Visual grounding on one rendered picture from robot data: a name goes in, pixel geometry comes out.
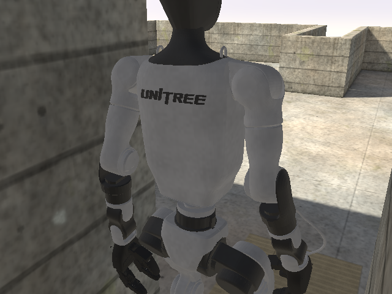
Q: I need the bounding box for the robot left upper arm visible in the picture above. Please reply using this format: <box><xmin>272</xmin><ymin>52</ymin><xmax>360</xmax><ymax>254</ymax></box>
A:
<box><xmin>100</xmin><ymin>55</ymin><xmax>153</xmax><ymax>176</ymax></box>

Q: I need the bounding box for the robot right forearm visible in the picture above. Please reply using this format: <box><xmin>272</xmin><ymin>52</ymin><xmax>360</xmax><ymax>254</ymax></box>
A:
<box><xmin>259</xmin><ymin>169</ymin><xmax>309</xmax><ymax>272</ymax></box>

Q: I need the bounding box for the humanoid robot torso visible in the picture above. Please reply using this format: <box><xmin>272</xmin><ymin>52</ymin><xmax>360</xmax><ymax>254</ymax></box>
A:
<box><xmin>137</xmin><ymin>45</ymin><xmax>246</xmax><ymax>277</ymax></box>

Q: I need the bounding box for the robot right upper arm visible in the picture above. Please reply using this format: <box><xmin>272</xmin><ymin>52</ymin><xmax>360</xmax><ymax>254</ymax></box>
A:
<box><xmin>228</xmin><ymin>60</ymin><xmax>285</xmax><ymax>203</ymax></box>

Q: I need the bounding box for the robot left hand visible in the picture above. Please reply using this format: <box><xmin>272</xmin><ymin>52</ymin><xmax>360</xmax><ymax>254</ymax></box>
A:
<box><xmin>110</xmin><ymin>236</ymin><xmax>160</xmax><ymax>294</ymax></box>

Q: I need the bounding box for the robot head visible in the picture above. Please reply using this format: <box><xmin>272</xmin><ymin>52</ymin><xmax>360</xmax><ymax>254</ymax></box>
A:
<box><xmin>148</xmin><ymin>0</ymin><xmax>227</xmax><ymax>66</ymax></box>

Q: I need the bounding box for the robot left forearm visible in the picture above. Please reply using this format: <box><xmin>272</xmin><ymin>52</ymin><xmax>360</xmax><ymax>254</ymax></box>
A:
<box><xmin>99</xmin><ymin>163</ymin><xmax>137</xmax><ymax>246</ymax></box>

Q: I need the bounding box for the robot right hand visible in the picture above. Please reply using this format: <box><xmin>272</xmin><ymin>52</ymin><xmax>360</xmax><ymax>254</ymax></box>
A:
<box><xmin>268</xmin><ymin>255</ymin><xmax>313</xmax><ymax>294</ymax></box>

